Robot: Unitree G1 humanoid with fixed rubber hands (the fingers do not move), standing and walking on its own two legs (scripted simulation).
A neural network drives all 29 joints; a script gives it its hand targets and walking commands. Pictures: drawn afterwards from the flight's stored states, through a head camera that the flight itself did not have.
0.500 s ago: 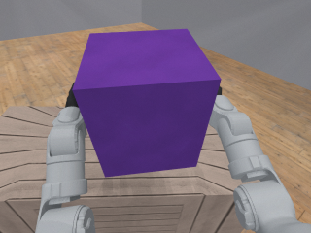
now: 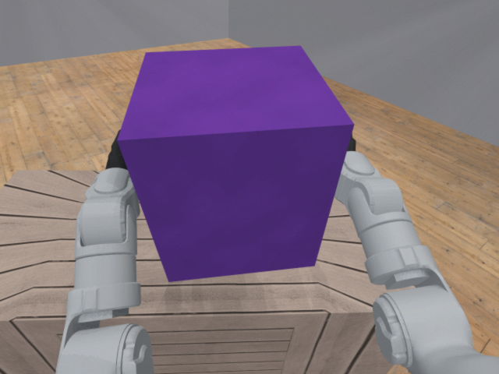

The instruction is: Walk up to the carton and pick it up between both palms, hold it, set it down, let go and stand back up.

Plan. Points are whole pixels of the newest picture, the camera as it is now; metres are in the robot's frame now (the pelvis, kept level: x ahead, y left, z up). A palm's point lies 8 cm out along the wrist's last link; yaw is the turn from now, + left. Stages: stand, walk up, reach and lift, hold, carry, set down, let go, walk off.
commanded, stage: hold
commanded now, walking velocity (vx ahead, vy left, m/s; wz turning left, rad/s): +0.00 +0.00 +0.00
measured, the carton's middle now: (234, 164) +0.39 +0.00 +0.20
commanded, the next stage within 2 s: none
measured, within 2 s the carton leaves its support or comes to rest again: neither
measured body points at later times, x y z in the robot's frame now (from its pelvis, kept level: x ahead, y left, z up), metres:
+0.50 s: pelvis +0.00 +0.00 +0.00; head -0.05 +0.02 +0.45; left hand +0.38 +0.17 +0.20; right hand +0.39 -0.16 +0.22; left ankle +0.03 +0.15 -0.75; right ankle +0.00 -0.14 -0.75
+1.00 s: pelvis +0.00 +0.00 +0.00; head -0.05 +0.02 +0.45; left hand +0.38 +0.17 +0.20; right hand +0.39 -0.16 +0.22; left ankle +0.03 +0.15 -0.75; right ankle +0.00 -0.14 -0.75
